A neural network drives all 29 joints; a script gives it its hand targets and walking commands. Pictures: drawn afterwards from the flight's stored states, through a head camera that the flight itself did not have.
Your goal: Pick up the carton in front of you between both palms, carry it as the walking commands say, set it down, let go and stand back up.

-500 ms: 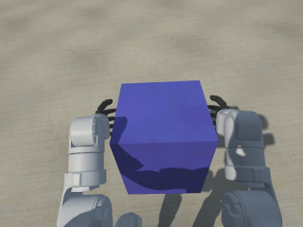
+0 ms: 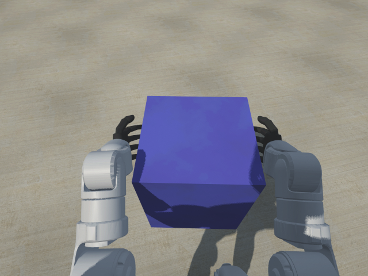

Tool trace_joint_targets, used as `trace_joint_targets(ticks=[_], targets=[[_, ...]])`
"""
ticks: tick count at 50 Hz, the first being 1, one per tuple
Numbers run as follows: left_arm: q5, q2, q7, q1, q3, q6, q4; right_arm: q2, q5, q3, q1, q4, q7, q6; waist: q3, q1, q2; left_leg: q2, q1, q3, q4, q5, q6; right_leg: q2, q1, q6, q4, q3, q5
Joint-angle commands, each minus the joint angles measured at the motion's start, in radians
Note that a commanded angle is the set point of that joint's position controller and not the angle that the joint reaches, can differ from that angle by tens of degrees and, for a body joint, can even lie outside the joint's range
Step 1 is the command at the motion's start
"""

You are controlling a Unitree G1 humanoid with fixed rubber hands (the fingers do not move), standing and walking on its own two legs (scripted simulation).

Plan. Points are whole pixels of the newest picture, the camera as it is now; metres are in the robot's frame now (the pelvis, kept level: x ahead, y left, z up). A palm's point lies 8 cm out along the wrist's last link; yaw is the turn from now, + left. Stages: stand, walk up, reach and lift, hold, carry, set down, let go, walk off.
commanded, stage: carry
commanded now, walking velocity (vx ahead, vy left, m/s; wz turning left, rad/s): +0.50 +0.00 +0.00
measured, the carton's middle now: (195, 167) +0.36 -0.02 +0.03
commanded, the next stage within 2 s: hold in 1.90 s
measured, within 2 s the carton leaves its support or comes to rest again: neither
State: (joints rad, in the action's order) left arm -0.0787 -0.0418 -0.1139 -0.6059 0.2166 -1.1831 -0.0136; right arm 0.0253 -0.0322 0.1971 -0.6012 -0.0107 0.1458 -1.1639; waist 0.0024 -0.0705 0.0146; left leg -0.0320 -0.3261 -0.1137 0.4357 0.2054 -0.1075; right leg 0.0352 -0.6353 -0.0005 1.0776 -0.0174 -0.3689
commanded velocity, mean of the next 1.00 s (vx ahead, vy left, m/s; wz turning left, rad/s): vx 0.10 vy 0.00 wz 0.00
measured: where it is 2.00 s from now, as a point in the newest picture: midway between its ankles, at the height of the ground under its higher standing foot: (191, 252)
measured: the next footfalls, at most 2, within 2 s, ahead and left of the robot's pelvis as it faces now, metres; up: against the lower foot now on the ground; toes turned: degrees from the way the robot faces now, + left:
right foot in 0.24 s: +0.32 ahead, -0.14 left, +0.00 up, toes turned -6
left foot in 0.60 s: +0.44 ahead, +0.07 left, +0.00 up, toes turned -11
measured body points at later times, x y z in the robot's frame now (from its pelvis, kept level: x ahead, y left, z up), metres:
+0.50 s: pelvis +0.28 -0.07 +0.01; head +0.32 -0.08 +0.46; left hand +0.57 +0.10 +0.07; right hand +0.59 -0.20 +0.06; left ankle +0.32 +0.07 -0.71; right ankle +0.29 -0.14 -0.74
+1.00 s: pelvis +0.39 -0.04 -0.01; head +0.35 -0.04 +0.44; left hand +0.66 +0.11 +0.06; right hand +0.66 -0.20 +0.06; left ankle +0.41 +0.06 -0.74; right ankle +0.29 -0.14 -0.74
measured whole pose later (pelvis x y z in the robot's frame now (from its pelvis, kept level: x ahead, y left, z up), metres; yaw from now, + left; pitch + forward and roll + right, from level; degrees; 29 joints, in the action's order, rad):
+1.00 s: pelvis +0.39 -0.04 -0.01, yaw +0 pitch +3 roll +1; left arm -0.13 -0.13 -0.07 -0.16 0.11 -1.18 -0.21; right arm 0.13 -0.13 0.12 -0.15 0.20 0.08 -1.17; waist -0.17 0.00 -0.02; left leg 0.04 -0.36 -0.19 0.57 0.26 -0.04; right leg 0.05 -0.15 0.00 0.53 -0.13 -0.43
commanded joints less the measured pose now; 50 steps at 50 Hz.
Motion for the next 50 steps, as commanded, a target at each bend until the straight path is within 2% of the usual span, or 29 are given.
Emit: trace_joint_targets(ticks=[1,4,8,10,11,12,13,14,15,16,17,18,19,22,24,25,27,29,30,31,32,33,34,37,40,44,50], targets=[[0.334,-0.964,0.187,-0.590,-0.658,0.016,-0.014,1.058,0.467,-0.709,-0.720,0.069,-0.290,-0.005,-0.469,0.025,0.089,0.270,0.447,0.269,-0.122,-0.454,-0.103,0.012,-0.065,-0.019,-0.168,-0.043,0.080],[0.334,-0.984,0.193,-0.599,-0.661,0.011,0.013,1.065,0.440,-0.669,-0.682,-0.006,-0.304,-0.011,-0.408,0.032,0.125,0.239,0.421,0.180,-0.143,-0.485,-0.057,0.006,-0.010,-0.017,-0.347,-0.087,0.226],[0.374,-1.040,0.216,-0.590,-0.678,-0.008,0.016,1.078,0.393,-0.627,-0.602,-0.043,-0.305,-0.025,-0.342,0.035,0.151,0.225,0.418,0.101,-0.139,-0.516,-0.016,-0.016,0.088,-0.004,-0.555,-0.133,0.345],[0.392,-1.063,0.233,-0.564,-0.679,-0.021,0.011,1.085,0.365,-0.619,-0.544,-0.038,-0.300,-0.034,-0.349,0.051,0.156,0.228,0.415,0.059,-0.063,-0.617,0.017,-0.029,0.214,0.011,-0.650,-0.166,0.357],[0.396,-1.074,0.242,-0.532,-0.678,-0.025,0.017,1.088,0.354,-0.620,-0.517,-0.030,-0.297,-0.039,-0.383,0.067,0.125,0.206,0.370,0.007,0.050,-0.644,0.045,-0.056,0.366,0.017,-0.711,-0.212,0.354],[0.397,-1.084,0.252,-0.498,-0.675,-0.028,0.021,1.089,0.345,-0.624,-0.480,-0.021,-0.295,-0.043,-0.433,0.074,0.084,0.177,0.254,-0.018,0.185,-0.546,0.082,-0.011,0.569,0.032,-0.698,-0.172,0.352],[0.393,-1.082,0.261,-0.450,-0.662,-0.031,0.021,1.085,0.335,-0.629,-0.460,-0.006,-0.294,-0.045,-0.510,0.089,-0.058,0.146,0.083,-0.032,0.412,-0.202,0.117,0.206,0.764,0.065,-0.670,0.090,0.502],[0.372,-1.071,0.263,-0.437,-0.660,-0.026,0.023,1.126,0.337,-0.641,-0.464,0.022,-0.297,-0.053,-0.544,0.086,-0.295,0.019,-0.228,0.009,0.625,0.231,0.145,0.406,0.980,0.217,-0.694,0.427,0.672],[0.382,-1.093,0.266,-0.398,-0.663,-0.023,-0.003,1.127,0.339,-0.653,-0.452,0.049,-0.298,-0.050,-0.509,0.088,-0.275,0.015,-0.324,0.079,0.740,0.342,0.134,0.407,0.940,0.255,-0.727,0.453,0.756],[0.390,-1.114,0.269,-0.402,-0.678,-0.017,-0.073,1.150,0.342,-0.672,-0.447,0.088,-0.296,-0.041,-0.494,0.090,-0.215,0.054,-0.339,0.102,0.747,0.330,0.121,0.374,0.900,0.232,-0.722,0.346,0.840],[0.397,-1.139,0.271,-0.408,-0.696,-0.012,-0.139,1.170,0.345,-0.688,-0.436,0.137,-0.293,-0.031,-0.491,0.089,-0.125,0.086,-0.327,0.113,0.696,0.277,0.116,0.350,0.863,0.196,-0.731,0.264,0.844],[0.403,-1.153,0.272,-0.408,-0.719,-0.006,-0.203,1.183,0.347,-0.707,-0.412,0.182,-0.288,-0.023,-0.470,0.085,-0.093,0.118,-0.288,0.114,0.585,0.231,0.119,0.321,0.806,0.156,-0.753,0.181,0.833],[0.405,-1.152,0.272,-0.386,-0.735,0.001,-0.254,1.190,0.348,-0.728,-0.378,0.230,-0.282,-0.015,-0.474,0.082,-0.111,0.120,-0.223,0.098,0.470,0.205,0.129,0.289,0.764,0.124,-0.768,0.103,0.825],[0.390,-1.105,0.275,-0.211,-0.778,0.014,-0.357,1.161,0.321,-0.776,-0.212,0.340,-0.264,0.010,-0.510,0.082,-0.154,0.071,-0.113,0.030,0.268,0.155,0.148,0.236,0.761,0.122,-0.738,-0.025,0.981],[0.383,-1.095,0.284,-0.089,-0.795,0.018,-0.382,1.107,0.295,-0.795,-0.119,0.411,-0.256,0.015,-0.522,0.084,-0.177,0.052,-0.082,0.002,0.179,0.057,0.145,0.231,0.778,0.119,-0.717,-0.066,1.074],[0.379,-1.078,0.287,-0.039,-0.795,0.019,-0.396,1.097,0.295,-0.810,-0.090,0.446,-0.256,0.012,-0.522,0.087,-0.183,0.053,-0.061,-0.006,0.148,0.008,0.145,0.225,0.773,0.117,-0.709,-0.079,1.067],[0.378,-1.030,0.287,-0.013,-0.800,0.010,-0.435,1.075,0.312,-0.822,-0.062,0.480,-0.266,-0.003,-0.500,0.090,-0.177,0.055,-0.009,-0.023,0.073,-0.102,0.142,0.198,0.738,0.106,-0.678,-0.107,0.976],[0.369,-0.991,0.289,0.009,-0.798,-0.007,-0.435,1.031,0.318,-0.821,-0.031,0.480,-0.279,-0.026,-0.455,0.083,-0.135,0.064,0.096,-0.046,-0.106,-0.303,0.142,0.155,0.671,0.067,-0.613,-0.137,0.814],[0.359,-0.970,0.288,0.017,-0.795,-0.017,-0.422,1.009,0.319,-0.815,-0.018,0.468,-0.287,-0.041,-0.439,0.082,-0.112,0.110,0.190,-0.020,-0.127,-0.400,0.134,0.146,0.592,0.039,-0.586,-0.123,0.673],[0.349,-0.946,0.287,0.032,-0.788,-0.027,-0.395,0.974,0.319,-0.803,-0.007,0.451,-0.294,-0.058,-0.448,0.084,-0.063,0.212,0.314,0.066,-0.067,-0.643,0.111,0.133,0.470,0.011,-0.545,-0.114,0.490],[0.351,-0.933,0.286,0.017,-0.796,-0.044,-0.391,0.953,0.309,-0.788,-0.008,0.409,-0.301,-0.066,-0.475,0.084,0.034,0.292,0.414,0.121,0.046,-0.900,0.045,0.101,0.390,-0.022,-0.549,-0.089,0.286],[0.350,-0.913,0.287,0.005,-0.795,-0.059,-0.381,0.954,0.304,-0.774,0.015,0.365,-0.306,-0.070,-0.475,0.077,0.098,0.314,0.415,0.155,0.048,-0.877,0.007,0.092,0.372,-0.033,-0.572,-0.076,0.163],[0.351,-0.908,0.289,-0.012,-0.798,-0.069,-0.368,0.959,0.299,-0.762,0.025,0.328,-0.310,-0.073,-0.449,0.077,0.119,0.301,0.348,0.157,0.022,-0.789,0.006,0.088,0.403,-0.037,-0.592,-0.074,0.140],[0.356,-0.931,0.296,-0.038,-0.799,-0.079,-0.289,0.979,0.284,-0.744,0.019,0.252,-0.315,-0.080,-0.371,0.075,0.046,0.236,0.217,0.093,0.049,-0.654,0.046,0.112,0.472,-0.032,-0.608,-0.064,0.371],[0.353,-0.972,0.302,-0.048,-0.799,-0.061,-0.244,1.014,0.283,-0.749,-0.011,0.225,-0.320,-0.065,-0.371,0.075,0.005,0.210,0.196,0.062,0.088,-0.622,0.057,0.126,0.481,-0.029,-0.592,-0.058,0.527],[0.359,-1.015,0.303,-0.055,-0.806,-0.033,-0.249,1.056,0.305,-0.778,-0.051,0.258,-0.321,-0.040,-0.385,0.076,-0.023,0.206,0.194,0.059,0.116,-0.600,0.051,0.120,0.482,-0.025,-0.582,-0.058,0.536],[0.327,-1.022,0.301,-0.006,-0.821,0.029,-0.242,1.055,0.294,-0.813,-0.029,0.267,-0.327,0.017,-0.391,0.075,-0.032,0.200,0.174,0.055,0.136,-0.509,0.051,0.120,0.484,-0.008,-0.566,-0.047,0.518]])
